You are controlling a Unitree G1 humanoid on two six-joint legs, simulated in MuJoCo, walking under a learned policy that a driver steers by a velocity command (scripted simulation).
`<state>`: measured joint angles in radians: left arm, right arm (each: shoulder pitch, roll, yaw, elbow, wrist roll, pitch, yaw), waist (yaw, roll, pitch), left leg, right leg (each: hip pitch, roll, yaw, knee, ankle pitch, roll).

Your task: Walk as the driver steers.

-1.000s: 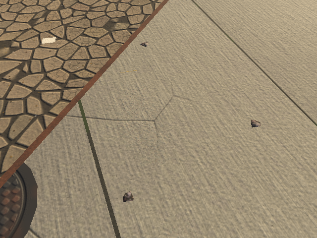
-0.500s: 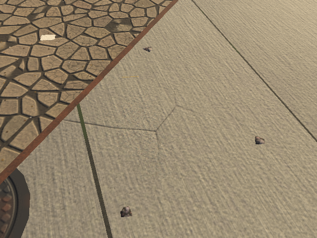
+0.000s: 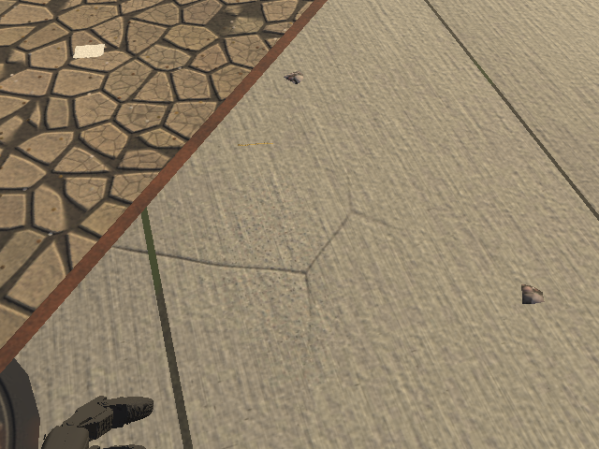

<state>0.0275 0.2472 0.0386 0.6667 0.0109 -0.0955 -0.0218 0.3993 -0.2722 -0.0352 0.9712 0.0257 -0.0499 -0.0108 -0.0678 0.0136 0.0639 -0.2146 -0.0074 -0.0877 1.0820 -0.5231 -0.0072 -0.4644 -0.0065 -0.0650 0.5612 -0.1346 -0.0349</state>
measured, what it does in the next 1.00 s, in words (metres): walks ahead, turning left: left foot, then right foot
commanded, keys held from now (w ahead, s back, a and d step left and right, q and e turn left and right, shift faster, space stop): q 1.00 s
